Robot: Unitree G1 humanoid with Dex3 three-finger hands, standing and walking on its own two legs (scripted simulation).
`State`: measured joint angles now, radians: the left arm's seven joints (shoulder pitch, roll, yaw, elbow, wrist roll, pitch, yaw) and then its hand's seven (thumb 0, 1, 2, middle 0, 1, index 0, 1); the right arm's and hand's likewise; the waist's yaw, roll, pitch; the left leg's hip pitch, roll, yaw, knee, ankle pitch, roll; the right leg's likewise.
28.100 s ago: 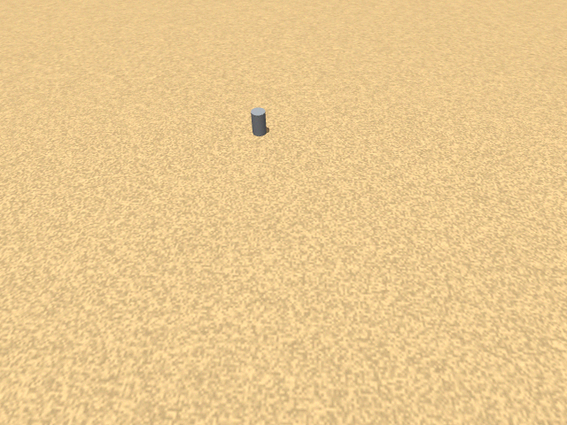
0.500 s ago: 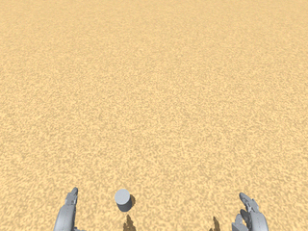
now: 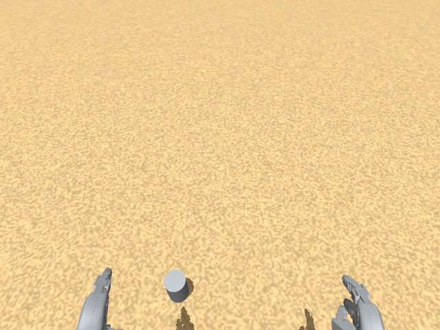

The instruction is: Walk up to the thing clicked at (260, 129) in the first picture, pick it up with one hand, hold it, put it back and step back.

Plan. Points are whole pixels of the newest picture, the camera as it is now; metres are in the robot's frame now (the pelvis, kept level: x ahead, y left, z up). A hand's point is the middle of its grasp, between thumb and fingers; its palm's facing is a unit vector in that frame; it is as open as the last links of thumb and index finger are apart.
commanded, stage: stand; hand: left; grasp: from the side
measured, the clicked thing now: (177, 286) +0.41 +0.20 -0.65
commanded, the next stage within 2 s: none
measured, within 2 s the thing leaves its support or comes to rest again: neither
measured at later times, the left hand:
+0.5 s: hand out of the picture +0.13 +0.23 -0.11, palm faces -0.03 -0.94 -0.34, open 8.3 cm
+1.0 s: hand out of the picture +0.03 +0.26 -0.11, palm faces -0.01 -0.93 -0.36, open 7.4 cm
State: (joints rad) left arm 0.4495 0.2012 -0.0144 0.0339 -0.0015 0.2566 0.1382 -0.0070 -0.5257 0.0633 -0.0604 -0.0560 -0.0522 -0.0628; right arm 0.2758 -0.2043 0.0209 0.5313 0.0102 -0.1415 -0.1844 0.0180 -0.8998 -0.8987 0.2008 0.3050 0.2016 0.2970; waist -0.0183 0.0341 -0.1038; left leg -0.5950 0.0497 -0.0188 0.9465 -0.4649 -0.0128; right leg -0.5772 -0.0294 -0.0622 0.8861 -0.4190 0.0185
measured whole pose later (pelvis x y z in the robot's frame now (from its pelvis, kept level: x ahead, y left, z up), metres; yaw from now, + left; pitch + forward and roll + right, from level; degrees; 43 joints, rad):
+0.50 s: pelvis -0.01 +0.00 +0.01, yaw +0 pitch +0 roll +0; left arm 0.25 0.31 0.00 0.62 0.05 0.03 0.02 0.01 0.72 0.86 -0.21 -0.29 -0.20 -0.30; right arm 0.20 -0.29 -0.02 0.81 -0.06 -0.03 -0.02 0.02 -0.90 -0.90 0.20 0.30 0.20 0.30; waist 0.01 -0.01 0.00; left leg -0.42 0.02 0.01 0.82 -0.41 0.00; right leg -0.43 -0.06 -0.04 0.81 -0.38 0.02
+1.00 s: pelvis -0.02 +0.01 +0.05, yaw +0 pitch -5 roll +0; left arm 0.19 0.32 -0.01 1.10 0.03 0.00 0.02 0.01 0.90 0.90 -0.21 -0.30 -0.20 -0.30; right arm 0.17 -0.31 -0.02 1.09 -0.03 0.01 0.00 0.01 -0.90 -0.90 0.20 0.30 0.20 0.30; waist 0.01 0.02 0.04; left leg -0.15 0.00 0.02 0.43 -0.20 0.01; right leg -0.16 -0.07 -0.04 0.43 -0.19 0.04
